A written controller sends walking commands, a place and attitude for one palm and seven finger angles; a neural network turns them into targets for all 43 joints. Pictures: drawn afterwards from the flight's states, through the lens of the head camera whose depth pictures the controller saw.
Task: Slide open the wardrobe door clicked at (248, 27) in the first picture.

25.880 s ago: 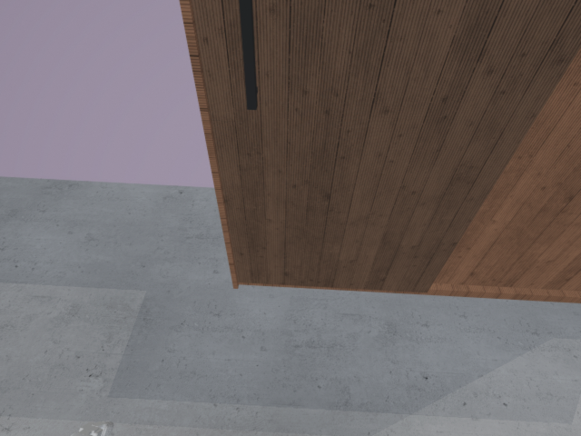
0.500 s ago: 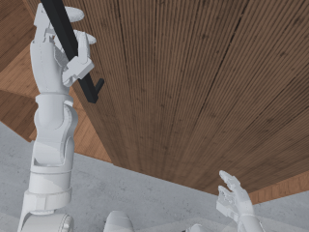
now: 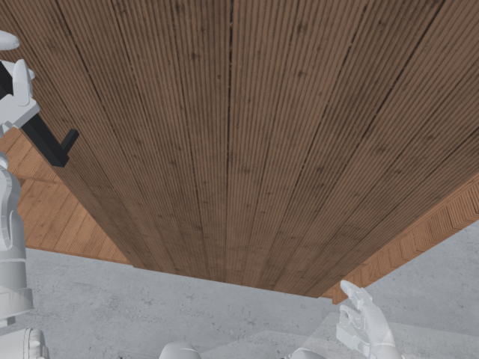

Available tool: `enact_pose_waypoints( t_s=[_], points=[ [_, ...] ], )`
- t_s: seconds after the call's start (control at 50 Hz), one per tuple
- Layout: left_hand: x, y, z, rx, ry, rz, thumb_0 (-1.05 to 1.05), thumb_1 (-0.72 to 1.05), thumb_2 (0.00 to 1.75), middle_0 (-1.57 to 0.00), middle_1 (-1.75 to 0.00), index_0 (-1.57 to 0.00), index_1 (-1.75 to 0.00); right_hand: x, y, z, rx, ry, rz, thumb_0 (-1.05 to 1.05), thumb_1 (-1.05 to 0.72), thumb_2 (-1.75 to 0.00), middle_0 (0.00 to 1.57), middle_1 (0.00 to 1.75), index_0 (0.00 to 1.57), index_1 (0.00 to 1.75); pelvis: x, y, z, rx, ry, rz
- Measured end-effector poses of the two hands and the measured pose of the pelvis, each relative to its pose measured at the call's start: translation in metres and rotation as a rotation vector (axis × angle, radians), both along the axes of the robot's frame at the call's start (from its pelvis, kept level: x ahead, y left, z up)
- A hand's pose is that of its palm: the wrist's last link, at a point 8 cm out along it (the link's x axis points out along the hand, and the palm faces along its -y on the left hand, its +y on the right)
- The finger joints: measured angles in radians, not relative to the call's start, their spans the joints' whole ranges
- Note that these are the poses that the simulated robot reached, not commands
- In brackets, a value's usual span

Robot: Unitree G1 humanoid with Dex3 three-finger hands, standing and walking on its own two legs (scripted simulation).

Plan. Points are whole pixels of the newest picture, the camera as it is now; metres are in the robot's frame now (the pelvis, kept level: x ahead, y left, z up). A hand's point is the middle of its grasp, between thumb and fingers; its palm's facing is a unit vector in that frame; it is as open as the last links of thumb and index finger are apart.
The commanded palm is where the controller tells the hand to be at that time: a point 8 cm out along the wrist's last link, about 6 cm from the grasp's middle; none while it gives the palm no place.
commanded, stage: stop walking and hold the door there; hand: left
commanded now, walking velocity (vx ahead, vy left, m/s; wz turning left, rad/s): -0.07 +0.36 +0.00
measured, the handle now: (13, 73) +0.36 +0.36 +0.23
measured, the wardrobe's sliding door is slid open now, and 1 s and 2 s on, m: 0.64 0.64 0.64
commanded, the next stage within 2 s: none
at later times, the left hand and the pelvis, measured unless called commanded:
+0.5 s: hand (25, 97) +0.33 +0.33 +0.22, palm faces +0.62 -0.76 -0.18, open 5.6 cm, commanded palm +0.28 +0.36 +0.19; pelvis -0.04 -0.02 +0.00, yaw -6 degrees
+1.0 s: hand (29, 100) +0.34 +0.34 +0.21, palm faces +0.57 -0.78 -0.25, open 5.3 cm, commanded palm +0.29 +0.37 +0.19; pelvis -0.05 -0.01 +0.00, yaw -6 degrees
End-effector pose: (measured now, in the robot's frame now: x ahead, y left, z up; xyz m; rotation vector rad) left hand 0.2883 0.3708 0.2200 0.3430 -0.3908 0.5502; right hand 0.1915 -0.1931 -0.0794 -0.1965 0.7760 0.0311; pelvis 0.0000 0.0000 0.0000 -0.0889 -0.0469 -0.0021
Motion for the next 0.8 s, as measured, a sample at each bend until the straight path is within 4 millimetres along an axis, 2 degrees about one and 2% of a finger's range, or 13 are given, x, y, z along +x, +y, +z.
enact_pose_waypoints(
  t_s=[0.06,0.12,0.2,0.28,0.4,0.52,0.66,0.8],
  points=[
    [-0.002,-0.001,0.002,0.052,0.035,0.088,-0.18,0.63,0.77,-0.47,-1.41,-0.37,-1.38,0.001,-0.032,-0.017,0.006,-0.062,-0.044,0.01,-0.90,-0.89,0.20,0.30,0.20,0.30,-0.001,-0.016,-0.019,0.045,0.000,-0.006],
    [-0.005,-0.004,0.005,0.033,0.084,0.136,-0.20,0.62,0.75,-0.47,-1.41,-0.38,-1.39,-0.013,-0.065,-0.025,-0.026,-0.064,-0.141,0.00,-0.90,-0.89,0.20,0.30,0.20,0.30,-0.011,-0.014,-0.017,0.062,-0.011,-0.021],
    [-0.005,-0.006,0.005,-0.013,0.101,0.137,-0.17,0.64,0.75,-0.46,-1.40,-0.39,-1.40,-0.050,-0.096,-0.021,-0.095,-0.020,-0.236,0.01,-0.91,-0.89,0.20,0.30,0.20,0.30,-0.020,-0.013,-0.011,0.091,-0.016,-0.033],
    [-0.004,-0.006,0.003,-0.058,0.062,0.089,-0.13,0.65,0.78,-0.46,-1.40,-0.39,-1.40,-0.096,-0.114,-0.013,-0.175,0.018,-0.299,0.01,-0.91,-0.89,0.19,0.30,0.20,0.30,-0.027,-0.010,-0.013,0.075,-0.013,-0.035],
    [-0.004,-0.009,0.003,-0.111,0.069,0.073,-0.09,0.69,0.77,-0.46,-1.40,-0.37,-1.40,-0.160,-0.112,-0.005,-0.175,0.083,-0.392,0.01,-0.91,-0.89,0.19,0.30,0.20,0.30,-0.036,-0.011,-0.001,0.069,-0.008,-0.076],
    [-0.006,-0.010,0.006,-0.112,0.121,0.109,-0.10,0.69,0.74,-0.45,-1.40,-0.38,-1.40,-0.201,-0.100,-0.022,-0.118,0.172,-0.392,0.01,-0.90,-0.89,0.19,0.30,0.20,0.30,-0.045,-0.025,0.001,0.092,0.028,-0.107],
    [-0.007,-0.012,0.008,-0.135,0.164,0.135,-0.12,0.68,0.74,-0.45,-1.40,-0.39,-1.40,-0.222,-0.106,-0.038,-0.101,0.241,-0.399,0.01,-0.90,-0.89,0.20,0.30,0.20,0.30,-0.053,-0.028,-0.001,0.074,0.023,-0.116],
    [-0.002,-0.007,0.003,-0.113,0.182,0.086,-0.16,0.67,0.80,-0.45,-1.40,-0.42,-1.40,-0.213,-0.117,-0.031,-0.146,0.205,-0.434,0.01,-0.90,-0.89,0.20,0.30,0.20,0.30,-0.050,-0.020,-0.003,0.080,0.011,-0.123]
  ],
)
